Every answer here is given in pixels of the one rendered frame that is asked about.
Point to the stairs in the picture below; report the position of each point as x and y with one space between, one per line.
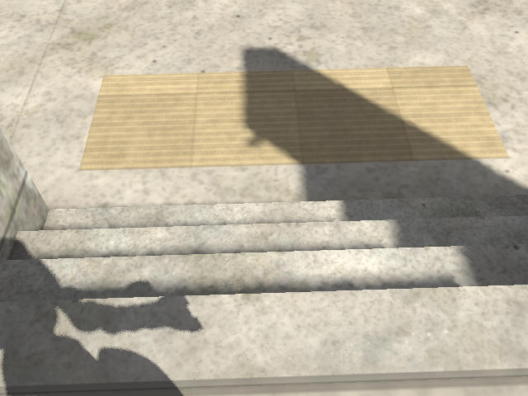
277 247

